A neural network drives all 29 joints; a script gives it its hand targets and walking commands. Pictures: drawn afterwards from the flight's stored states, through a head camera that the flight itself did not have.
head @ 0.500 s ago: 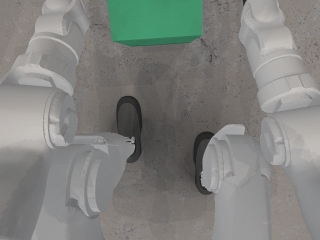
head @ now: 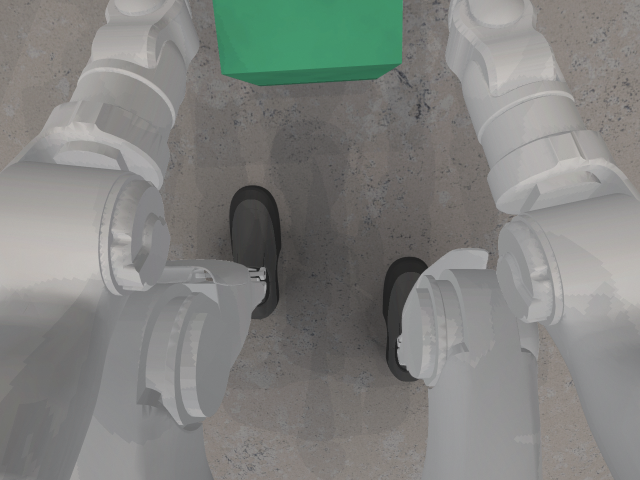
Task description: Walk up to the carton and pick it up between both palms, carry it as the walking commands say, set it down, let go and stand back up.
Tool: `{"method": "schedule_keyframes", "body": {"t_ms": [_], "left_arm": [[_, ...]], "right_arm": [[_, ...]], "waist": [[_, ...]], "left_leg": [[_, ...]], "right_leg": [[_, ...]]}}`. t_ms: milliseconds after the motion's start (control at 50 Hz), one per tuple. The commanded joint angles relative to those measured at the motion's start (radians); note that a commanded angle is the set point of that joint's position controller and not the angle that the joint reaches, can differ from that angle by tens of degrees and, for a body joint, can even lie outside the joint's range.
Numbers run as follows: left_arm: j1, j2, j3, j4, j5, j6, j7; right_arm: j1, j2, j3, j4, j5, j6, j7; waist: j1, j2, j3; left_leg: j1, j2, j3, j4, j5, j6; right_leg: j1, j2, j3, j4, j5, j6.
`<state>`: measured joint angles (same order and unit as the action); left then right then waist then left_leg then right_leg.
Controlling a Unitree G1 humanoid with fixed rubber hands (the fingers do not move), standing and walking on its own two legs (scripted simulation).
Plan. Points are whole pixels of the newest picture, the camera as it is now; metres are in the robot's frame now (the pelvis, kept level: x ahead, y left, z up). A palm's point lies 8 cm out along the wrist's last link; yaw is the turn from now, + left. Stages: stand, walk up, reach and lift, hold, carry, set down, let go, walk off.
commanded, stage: reach and lift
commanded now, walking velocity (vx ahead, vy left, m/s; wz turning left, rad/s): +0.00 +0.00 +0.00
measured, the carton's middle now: out of the picture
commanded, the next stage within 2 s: none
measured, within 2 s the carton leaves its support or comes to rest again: leaves its support in 0.66 s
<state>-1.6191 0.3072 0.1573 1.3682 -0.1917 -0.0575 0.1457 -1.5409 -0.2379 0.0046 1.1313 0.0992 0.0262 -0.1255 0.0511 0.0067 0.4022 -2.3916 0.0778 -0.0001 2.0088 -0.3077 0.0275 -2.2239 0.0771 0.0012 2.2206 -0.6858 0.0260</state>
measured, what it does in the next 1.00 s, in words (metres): stands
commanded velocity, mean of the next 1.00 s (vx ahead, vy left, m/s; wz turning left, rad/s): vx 0.00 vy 0.00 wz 0.00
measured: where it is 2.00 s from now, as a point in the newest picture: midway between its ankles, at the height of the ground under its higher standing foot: (331, 306)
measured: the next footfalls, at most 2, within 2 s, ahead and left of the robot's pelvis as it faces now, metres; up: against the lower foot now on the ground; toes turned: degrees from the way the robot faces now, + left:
none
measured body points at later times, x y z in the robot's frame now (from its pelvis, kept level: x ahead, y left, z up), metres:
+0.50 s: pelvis +0.01 +0.00 -0.01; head +0.39 +0.00 +0.22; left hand +0.56 +0.19 -0.20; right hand +0.57 -0.07 -0.21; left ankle +0.18 +0.13 -0.34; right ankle +0.08 -0.12 -0.34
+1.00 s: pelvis +0.01 +0.00 -0.01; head +0.37 -0.01 +0.25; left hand +0.57 +0.17 -0.16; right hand +0.56 -0.09 -0.18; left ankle +0.18 +0.13 -0.34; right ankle +0.08 -0.12 -0.34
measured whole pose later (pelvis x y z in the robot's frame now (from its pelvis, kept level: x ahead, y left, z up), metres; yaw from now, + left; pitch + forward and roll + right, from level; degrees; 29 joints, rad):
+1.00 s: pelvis +0.01 +0.00 -0.01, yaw -2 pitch +40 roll +0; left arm -1.50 0.23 0.30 1.16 -0.05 0.14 0.12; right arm -1.36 -0.13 -0.21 0.91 -0.05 0.21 -0.12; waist 0.09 0.01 0.25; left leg -2.41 0.05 -0.04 2.07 -0.36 -0.02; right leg -2.26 0.12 0.01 2.26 -0.71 0.02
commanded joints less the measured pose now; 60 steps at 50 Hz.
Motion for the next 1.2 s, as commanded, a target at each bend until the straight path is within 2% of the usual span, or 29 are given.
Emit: {"method": "schedule_keyframes", "body": {"t_ms": [0,40,80,180,220,300,400,660,820,940,1040,1180], "left_arm": [[-0.146,-0.037,-0.01,-0.08,0.012,-0.015,-0.015],[-0.15,-0.063,-0.015,-0.079,0.015,-0.014,-0.019],[-0.197,-0.174,-0.041,-0.094,0.02,-0.008,-0.041],[-0.314,-0.548,-0.093,-0.147,0.055,0.026,-0.143],[-0.316,-0.664,-0.099,-0.165,0.067,0.051,-0.184],[-0.29,-0.806,-0.093,-0.203,0.076,0.084,-0.242],[-0.249,-0.89,-0.093,-0.214,0.069,0.105,-0.273],[-0.179,-1.015,-0.082,-0.241,0.065,0.132,-0.299],[-0.176,-1.072,-0.097,-0.307,0.056,0.149,-0.292],[-0.185,-1.115,-0.069,-0.345,0.087,0.197,-0.305],[-0.213,-1.147,-0.041,-0.377,0.122,0.244,-0.319],[-0.226,-1.201,-0.033,-0.419,0.177,0.297,-0.322]], "right_arm": [[-0.271,0.012,0.003,-0.102,-0.014,-0.023,0.003],[-0.264,0.027,-0.01,-0.097,-0.035,-0.025,0.003],[-0.307,0.145,0.004,-0.103,-0.046,-0.023,0.025],[-0.415,0.53,0.033,-0.118,-0.083,-0.005,0.132],[-0.421,0.633,0.015,-0.131,-0.106,0.009,0.17],[-0.411,0.756,-0.004,-0.171,-0.136,0.036,0.223],[-0.388,0.83,0.002,-0.196,-0.139,0.057,0.253],[-0.361,0.965,0.04,-0.251,-0.109,0.075,0.285],[-0.447,1.037,0.134,-0.371,-0.043,0.082,0.281],[-0.485,1.078,0.162,-0.415,-0.055,0.118,0.277],[-0.493,1.089,0.132,-0.412,-0.103,0.151,0.266],[-0.486,1.112,0.069,-0.393,-0.15,0.188,0.261]], "waist": [[0.018,-0.091,-1.16],[0.0,-0.088,-1.154],[0.001,-0.083,-1.139],[0.014,-0.101,-1.089],[0.013,-0.108,-1.065],[0.009,-0.13,-1.034],[0.016,-0.145,-1.013],[0.044,-0.146,-1.041],[0.089,-0.164,-1.222],[0.114,-0.189,-1.296],[0.106,-0.187,-1.334],[0.074,-0.134,-1.375]], "left_leg": [[0.953,-0.1,-0.025,0.029,0.237,-0.031],[0.948,-0.105,-0.028,0.027,0.232,-0.032],[0.948,-0.114,-0.03,0.025,0.226,-0.028],[0.934,-0.146,-0.023,0.042,0.201,-0.015],[0.91,-0.156,-0.013,0.055,0.197,-0.012],[0.861,-0.166,-0.006,0.08,0.213,-0.005],[0.827,-0.167,-0.006,0.098,0.227,-0.004],[0.803,-0.169,0.0,0.109,0.291,0.005],[0.884,-0.165,0.009,0.106,0.351,0.013],[0.86,-0.166,0.033,0.08,0.288,0.008],[0.84,-0.17,0.052,0.047,0.209,-0.003],[0.894,-0.182,0.06,-0.001,0.162,-0.02]], "right_leg": [[0.22,0.012,0.02,-0.295,0.23,0.022],[0.219,0.014,0.019,-0.297,0.23,0.021],[0.206,0.023,0.02,-0.294,0.223,0.014],[0.173,0.047,0.01,-0.272,0.201,0.006],[0.161,0.058,0.002,-0.264,0.198,0.002],[0.137,0.069,-0.006,-0.255,0.21,-0.005],[0.135,0.072,-0.006,-0.242,0.232,-0.01],[0.12,0.08,0.0,-0.225,0.314,-0.019],[0.197,0.085,0.003,-0.224,0.373,-0.01],[0.266,0.087,0.002,-0.253,0.346,-0.001],[0.292,0.091,-0.01,-0.287,0.287,-0.001],[0.259,0.103,-0.029,-0.328,0.222,-0.009]]}}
